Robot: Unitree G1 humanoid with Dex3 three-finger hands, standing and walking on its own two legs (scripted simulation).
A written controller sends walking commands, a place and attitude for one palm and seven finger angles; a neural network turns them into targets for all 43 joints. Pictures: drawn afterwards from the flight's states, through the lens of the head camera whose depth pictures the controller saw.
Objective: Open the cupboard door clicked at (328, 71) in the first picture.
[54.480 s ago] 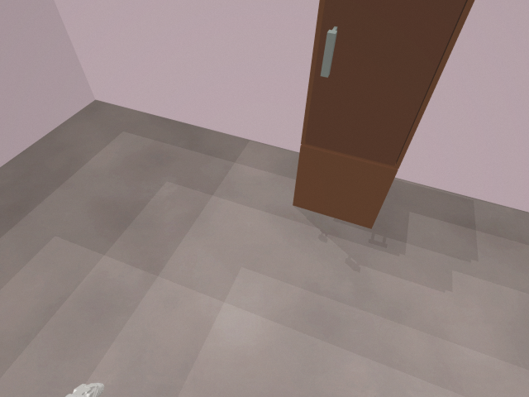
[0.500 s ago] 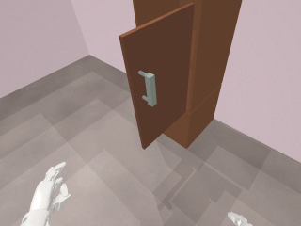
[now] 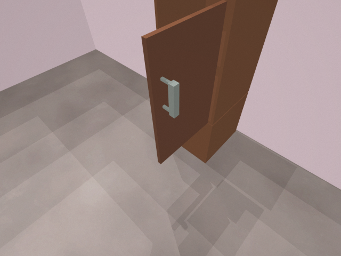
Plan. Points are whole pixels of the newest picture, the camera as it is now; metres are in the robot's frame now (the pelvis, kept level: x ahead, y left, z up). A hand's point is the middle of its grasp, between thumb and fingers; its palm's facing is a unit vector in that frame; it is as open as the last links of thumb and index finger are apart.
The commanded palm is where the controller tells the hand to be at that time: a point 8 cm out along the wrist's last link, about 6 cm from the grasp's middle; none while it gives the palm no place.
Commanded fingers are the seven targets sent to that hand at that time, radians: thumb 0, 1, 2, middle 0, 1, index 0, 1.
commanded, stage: let the arm hang, fingers relaxed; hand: left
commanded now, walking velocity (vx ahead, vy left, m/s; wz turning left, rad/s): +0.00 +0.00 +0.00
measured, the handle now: (169, 97) +0.57 +0.04 +0.04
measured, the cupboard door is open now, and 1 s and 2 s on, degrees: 89 89 89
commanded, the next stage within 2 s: look to check the result in 0.46 s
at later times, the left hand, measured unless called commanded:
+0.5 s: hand out of the picture -0.03 +0.16 -0.18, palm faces +0.05 -0.99 -0.16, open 7.4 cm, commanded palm none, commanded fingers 0.00 0.90 0.90 -0.20 -0.30 -0.20 -0.30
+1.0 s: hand out of the picture +0.00 +0.18 -0.18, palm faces +0.05 -0.98 -0.18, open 7.4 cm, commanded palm none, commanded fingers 0.00 0.90 0.90 -0.20 -0.30 -0.20 -0.30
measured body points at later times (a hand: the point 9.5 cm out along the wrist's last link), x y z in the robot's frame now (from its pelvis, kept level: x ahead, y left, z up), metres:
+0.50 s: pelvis +0.00 +0.01 +0.00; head +0.00 +0.01 +0.45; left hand -0.03 +0.21 -0.16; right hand -0.05 -0.19 -0.17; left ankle +0.00 +0.12 -0.74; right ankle +0.00 -0.09 -0.74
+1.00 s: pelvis +0.01 +0.02 +0.00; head +0.02 +0.01 +0.45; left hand +0.00 +0.23 -0.16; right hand -0.01 -0.19 -0.17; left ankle +0.00 +0.12 -0.74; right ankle +0.00 -0.09 -0.74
